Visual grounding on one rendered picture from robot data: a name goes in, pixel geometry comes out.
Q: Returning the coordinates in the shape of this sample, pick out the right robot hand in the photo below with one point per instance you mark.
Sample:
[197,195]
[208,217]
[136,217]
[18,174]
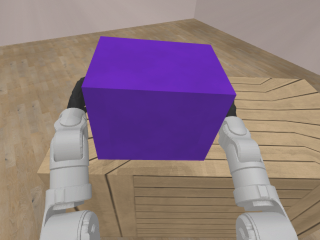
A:
[232,111]

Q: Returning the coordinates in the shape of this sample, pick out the left robot hand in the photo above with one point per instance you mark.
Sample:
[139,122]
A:
[76,99]

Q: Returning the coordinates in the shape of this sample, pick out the carton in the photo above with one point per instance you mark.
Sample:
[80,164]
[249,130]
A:
[155,100]

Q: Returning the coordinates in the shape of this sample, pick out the pedestal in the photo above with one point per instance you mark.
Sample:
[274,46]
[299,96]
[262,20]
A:
[194,198]

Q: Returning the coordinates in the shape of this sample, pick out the robot left upper arm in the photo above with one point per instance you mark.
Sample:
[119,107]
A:
[77,225]

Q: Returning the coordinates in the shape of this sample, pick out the left robot forearm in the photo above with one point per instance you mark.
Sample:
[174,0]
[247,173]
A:
[69,184]

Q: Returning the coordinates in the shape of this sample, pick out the right robot forearm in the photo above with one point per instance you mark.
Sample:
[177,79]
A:
[253,190]

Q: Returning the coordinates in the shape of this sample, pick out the robot right upper arm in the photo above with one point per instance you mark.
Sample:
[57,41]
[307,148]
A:
[263,226]

